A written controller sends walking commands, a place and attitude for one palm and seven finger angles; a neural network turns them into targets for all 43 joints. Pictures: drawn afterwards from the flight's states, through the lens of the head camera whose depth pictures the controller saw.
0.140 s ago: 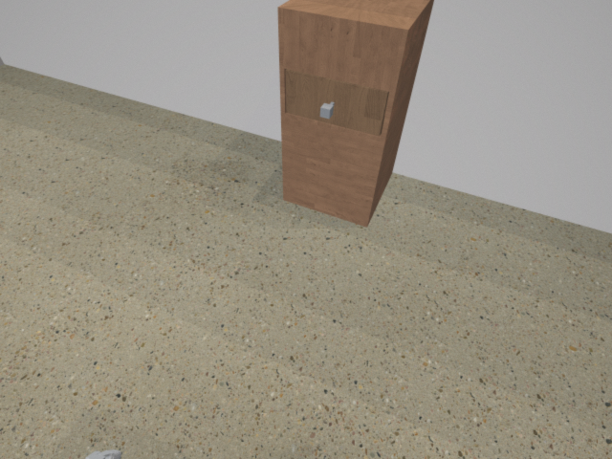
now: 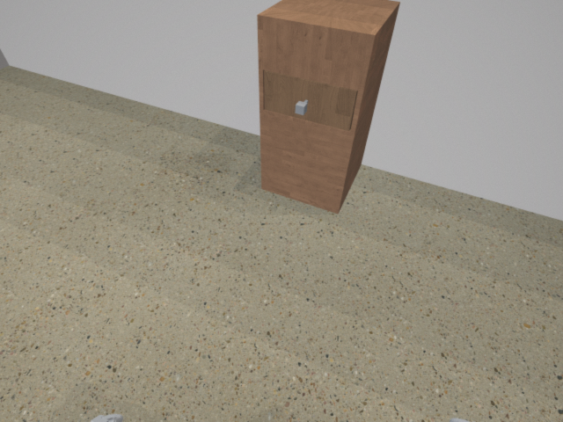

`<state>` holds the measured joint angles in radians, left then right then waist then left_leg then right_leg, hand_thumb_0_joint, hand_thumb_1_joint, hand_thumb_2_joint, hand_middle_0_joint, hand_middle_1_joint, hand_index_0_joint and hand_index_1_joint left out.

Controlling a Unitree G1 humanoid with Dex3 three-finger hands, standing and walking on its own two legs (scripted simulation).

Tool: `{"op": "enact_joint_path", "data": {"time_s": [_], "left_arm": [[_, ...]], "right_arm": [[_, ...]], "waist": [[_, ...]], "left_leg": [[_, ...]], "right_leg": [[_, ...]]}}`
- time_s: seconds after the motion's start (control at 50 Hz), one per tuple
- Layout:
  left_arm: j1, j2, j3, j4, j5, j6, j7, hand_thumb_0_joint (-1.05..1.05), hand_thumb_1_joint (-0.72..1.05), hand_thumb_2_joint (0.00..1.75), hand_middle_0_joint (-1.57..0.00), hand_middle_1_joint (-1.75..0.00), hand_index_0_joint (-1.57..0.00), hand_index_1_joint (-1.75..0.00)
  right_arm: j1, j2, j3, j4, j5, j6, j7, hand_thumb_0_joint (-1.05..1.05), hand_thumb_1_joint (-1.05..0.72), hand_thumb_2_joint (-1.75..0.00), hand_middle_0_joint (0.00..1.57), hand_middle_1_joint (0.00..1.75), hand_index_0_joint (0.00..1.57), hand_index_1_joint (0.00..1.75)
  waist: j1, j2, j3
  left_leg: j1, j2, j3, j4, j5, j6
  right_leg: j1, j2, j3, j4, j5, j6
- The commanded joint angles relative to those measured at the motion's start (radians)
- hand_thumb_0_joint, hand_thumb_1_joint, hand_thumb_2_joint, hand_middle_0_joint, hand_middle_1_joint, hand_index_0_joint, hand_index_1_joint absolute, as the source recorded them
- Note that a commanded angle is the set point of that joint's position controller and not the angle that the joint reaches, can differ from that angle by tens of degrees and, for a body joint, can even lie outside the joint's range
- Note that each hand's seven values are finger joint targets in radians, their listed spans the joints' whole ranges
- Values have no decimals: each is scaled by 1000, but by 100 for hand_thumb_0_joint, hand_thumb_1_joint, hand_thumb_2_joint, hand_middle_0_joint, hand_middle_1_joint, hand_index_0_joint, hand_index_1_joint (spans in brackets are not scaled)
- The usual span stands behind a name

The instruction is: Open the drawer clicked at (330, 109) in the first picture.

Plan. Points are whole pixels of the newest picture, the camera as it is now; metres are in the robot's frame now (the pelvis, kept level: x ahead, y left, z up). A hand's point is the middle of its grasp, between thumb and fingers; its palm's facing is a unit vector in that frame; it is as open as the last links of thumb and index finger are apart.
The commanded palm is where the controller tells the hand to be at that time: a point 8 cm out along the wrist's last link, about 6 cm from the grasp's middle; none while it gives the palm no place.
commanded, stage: stand and wait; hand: left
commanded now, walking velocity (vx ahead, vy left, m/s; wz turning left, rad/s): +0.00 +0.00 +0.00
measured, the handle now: (303, 105) +1.29 -0.01 -0.20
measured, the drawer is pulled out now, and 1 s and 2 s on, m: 0.00 0.00 0.00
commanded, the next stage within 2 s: look at it before walking up in 0.68 s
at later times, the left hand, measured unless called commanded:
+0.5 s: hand out of the picture +0.04 +0.24 -0.16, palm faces -0.03 -0.95 -0.33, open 7.4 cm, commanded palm none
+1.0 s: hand out of the picture +0.06 +0.23 -0.15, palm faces -0.04 -0.95 -0.32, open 7.4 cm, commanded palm none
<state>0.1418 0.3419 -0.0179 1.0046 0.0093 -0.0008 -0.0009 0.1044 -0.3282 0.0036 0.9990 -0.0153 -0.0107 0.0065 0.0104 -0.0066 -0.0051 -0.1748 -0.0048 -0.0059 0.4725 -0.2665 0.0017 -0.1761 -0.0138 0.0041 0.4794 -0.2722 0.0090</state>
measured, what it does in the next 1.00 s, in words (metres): stands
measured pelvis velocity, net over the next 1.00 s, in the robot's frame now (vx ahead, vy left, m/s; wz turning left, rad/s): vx -0.01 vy -0.01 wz -0.01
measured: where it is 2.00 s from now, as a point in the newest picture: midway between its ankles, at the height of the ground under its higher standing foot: outside the picture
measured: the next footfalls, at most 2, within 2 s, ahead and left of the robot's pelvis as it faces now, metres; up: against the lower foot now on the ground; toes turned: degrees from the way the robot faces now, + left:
none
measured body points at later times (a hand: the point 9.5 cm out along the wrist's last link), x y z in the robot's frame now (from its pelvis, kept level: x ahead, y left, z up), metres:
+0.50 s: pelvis -0.01 -0.01 +0.00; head -0.02 +0.00 +0.45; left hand +0.05 +0.29 -0.13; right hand +0.05 -0.31 -0.13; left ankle -0.01 +0.12 -0.74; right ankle -0.01 -0.13 -0.74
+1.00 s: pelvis -0.01 -0.01 +0.01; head -0.02 +0.00 +0.46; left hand +0.06 +0.28 -0.13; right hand +0.06 -0.30 -0.13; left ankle -0.01 +0.12 -0.74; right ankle -0.01 -0.13 -0.74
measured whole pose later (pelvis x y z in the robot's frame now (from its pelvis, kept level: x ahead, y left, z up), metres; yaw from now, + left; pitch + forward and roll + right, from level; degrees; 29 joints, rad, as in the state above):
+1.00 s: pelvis -0.01 -0.01 +0.01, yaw -1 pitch -2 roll +0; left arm 0.16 0.33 -0.02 1.08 0.01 -0.01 0.00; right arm 0.13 -0.33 0.00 1.11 -0.01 -0.01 0.01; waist 0.01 -0.01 0.02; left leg -0.16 0.01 0.00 0.39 -0.20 -0.01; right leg -0.16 0.00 0.01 0.40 -0.20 0.00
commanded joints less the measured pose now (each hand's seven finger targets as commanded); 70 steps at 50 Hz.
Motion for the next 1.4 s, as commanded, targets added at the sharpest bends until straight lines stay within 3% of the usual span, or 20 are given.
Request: {"op": "enact_joint_path", "data": {"time_s": [0.0,0.2,0.56,1.38], "left_arm": [[-49,205,52,-57,2,-22,14,0,90,90,-20,-30,-20,-30],[-37,198,54,-27,2,-26,14,0,90,90,-20,-30,-20,-30],[-22,201,47,17,2,-23,13,0,90,90,-20,-30,-20,-30],[-19,198,48,23,3,-28,14,0,90,90,-20,-30,-20,-30]], "right_arm": [[-53,-205,-49,-50,0,-22,-19,0,-90,-90,20,30,20,30],[-43,-201,-46,-10,3,-25,-19,0,-90,-90,20,30,20,30],[-11,-208,-40,46,6,-20,-15,0,-90,-90,20,30,20,30],[-23,-204,-37,54,9,-22,-17,0,-90,-90,20,30,20,30]], "waist": [[-11,-2,-22],[-11,4,-34],[-10,10,11],[-8,0,-11]], "left_leg": [[3,104,-85,-93,189,38],[13,108,-87,-112,185,32],[-3,113,-97,-153,95,26],[50,123,-86,-162,190,21]], "right_leg": [[-7,-101,92,-93,173,-44],[15,-103,101,-118,176,-45],[-12,-102,114,-164,56,-42],[19,-103,110,-166,190,-39]]}}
